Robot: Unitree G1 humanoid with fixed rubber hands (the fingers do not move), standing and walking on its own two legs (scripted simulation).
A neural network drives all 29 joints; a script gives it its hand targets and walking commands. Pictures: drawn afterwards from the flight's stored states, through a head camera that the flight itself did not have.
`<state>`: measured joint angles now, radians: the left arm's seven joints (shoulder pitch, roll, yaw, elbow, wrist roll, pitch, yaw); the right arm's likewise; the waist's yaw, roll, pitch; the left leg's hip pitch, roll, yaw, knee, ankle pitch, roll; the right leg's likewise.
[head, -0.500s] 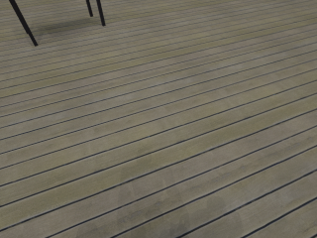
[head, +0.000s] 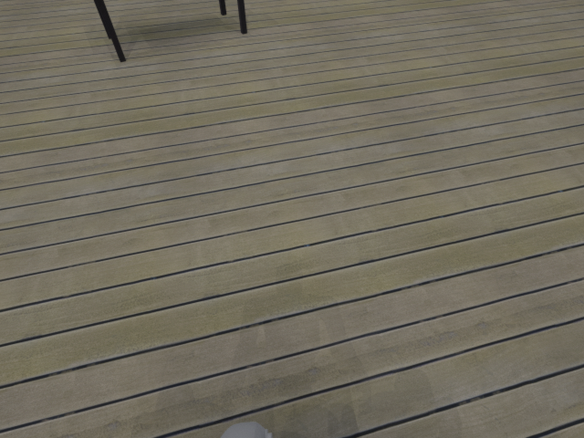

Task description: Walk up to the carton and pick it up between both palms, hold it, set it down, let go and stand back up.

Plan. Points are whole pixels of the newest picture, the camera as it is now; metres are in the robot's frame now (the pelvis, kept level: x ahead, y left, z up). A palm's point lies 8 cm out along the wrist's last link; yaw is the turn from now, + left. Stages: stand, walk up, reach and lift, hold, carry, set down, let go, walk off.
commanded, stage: walk up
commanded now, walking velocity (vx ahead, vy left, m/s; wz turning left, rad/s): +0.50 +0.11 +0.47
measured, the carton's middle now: out of the picture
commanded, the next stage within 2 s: none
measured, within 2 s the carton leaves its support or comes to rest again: neither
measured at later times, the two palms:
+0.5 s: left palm (118, 345) +0.28 +0.32 -0.12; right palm (377, 436) +0.15 -0.10 -0.14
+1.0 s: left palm (142, 312) +0.34 +0.29 -0.11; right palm (357, 205) +0.62 -0.13 -0.14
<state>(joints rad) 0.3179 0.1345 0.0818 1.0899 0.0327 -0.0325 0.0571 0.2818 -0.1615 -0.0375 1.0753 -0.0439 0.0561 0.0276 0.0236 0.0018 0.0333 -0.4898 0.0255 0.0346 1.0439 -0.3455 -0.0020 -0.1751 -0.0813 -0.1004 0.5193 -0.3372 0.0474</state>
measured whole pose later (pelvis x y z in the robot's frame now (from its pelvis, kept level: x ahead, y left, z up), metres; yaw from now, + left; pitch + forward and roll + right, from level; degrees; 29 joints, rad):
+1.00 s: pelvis +0.47 +0.09 +0.01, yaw +12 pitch -1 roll +1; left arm 0.43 0.14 0.03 1.07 0.02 -0.07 0.00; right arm 0.08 -0.27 -0.04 1.02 -0.03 0.00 0.06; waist 0.04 0.04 0.14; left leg -0.59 0.11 0.04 0.87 -0.10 -0.03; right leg -0.07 -0.05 -0.16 0.42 -0.32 -0.01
